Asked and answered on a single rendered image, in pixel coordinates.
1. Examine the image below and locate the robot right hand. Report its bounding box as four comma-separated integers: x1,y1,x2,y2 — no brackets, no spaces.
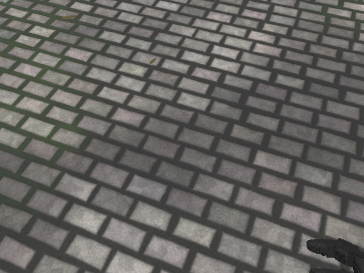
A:
307,238,364,273

